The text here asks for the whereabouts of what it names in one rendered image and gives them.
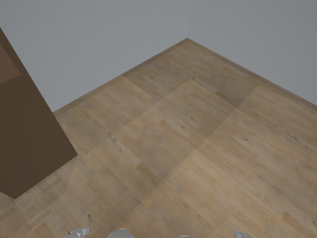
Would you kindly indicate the cabinet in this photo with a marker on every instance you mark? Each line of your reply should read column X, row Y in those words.
column 32, row 143

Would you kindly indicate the robot left hand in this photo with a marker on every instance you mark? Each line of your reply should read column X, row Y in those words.
column 78, row 232

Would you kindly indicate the drawer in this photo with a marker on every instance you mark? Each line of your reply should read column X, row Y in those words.
column 7, row 68

